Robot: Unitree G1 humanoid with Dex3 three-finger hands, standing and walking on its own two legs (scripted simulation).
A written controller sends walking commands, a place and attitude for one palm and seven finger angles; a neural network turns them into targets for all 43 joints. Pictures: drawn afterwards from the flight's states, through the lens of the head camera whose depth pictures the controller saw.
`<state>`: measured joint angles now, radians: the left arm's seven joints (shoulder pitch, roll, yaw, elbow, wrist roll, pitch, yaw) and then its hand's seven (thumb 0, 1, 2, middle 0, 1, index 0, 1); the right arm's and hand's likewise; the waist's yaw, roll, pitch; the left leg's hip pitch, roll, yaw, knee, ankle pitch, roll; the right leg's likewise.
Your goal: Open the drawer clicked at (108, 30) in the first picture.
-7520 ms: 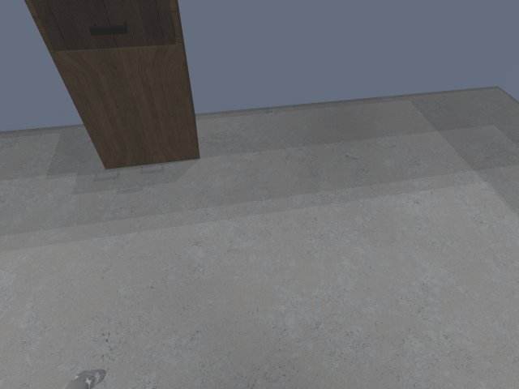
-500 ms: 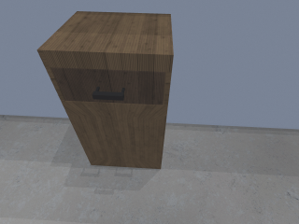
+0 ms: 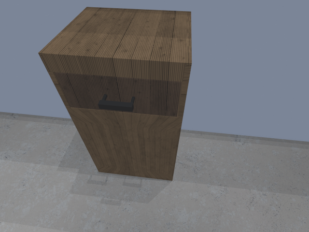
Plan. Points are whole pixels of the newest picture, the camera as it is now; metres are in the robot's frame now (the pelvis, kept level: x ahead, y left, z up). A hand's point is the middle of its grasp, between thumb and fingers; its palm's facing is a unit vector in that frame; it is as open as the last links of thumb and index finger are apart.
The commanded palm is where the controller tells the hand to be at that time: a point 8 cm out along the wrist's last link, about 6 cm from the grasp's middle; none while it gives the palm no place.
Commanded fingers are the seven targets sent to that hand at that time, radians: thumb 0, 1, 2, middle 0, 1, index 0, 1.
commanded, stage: come to a stop and stand still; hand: left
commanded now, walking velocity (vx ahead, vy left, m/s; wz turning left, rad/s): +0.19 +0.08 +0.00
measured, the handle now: (117, 101) +0.56 +0.19 -0.02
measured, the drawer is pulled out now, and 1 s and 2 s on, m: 0.00 0.00 0.00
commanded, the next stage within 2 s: none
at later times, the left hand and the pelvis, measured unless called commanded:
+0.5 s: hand out of the picture +0.07 +0.20 -0.17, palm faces -0.01 -0.97 -0.25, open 7.3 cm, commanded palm none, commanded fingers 0.00 0.90 0.90 -0.20 -0.30 -0.20 -0.30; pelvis +0.02 +0.01 -0.01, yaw -3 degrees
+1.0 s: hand out of the picture +0.00 +0.17 -0.17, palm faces -0.02 -0.98 -0.20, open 7.3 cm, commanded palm none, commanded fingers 0.00 0.90 0.90 -0.20 -0.30 -0.20 -0.30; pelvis +0.00 +0.01 +0.00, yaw -2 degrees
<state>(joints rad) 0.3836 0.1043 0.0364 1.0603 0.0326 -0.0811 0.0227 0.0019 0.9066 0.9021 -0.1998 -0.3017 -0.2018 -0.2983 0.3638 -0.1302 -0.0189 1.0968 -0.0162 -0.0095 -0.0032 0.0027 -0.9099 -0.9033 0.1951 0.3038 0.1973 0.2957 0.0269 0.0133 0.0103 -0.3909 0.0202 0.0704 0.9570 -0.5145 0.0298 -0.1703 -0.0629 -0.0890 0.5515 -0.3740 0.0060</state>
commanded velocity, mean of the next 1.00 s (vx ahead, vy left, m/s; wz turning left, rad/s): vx -0.06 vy -0.03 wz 0.00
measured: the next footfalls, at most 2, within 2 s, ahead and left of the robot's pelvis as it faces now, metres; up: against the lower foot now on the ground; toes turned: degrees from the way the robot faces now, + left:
left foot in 0.16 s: +0.15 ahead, +0.13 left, +0.00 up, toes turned +5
right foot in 0.48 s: +0.06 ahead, -0.09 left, +0.00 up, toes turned -7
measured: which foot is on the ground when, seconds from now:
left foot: up 0.00-0.14, down 0.16-0.52, up 0.54-0.70, down 0.72-1.00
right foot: down 0.00-0.16, up 0.18-0.46, down 0.48-1.00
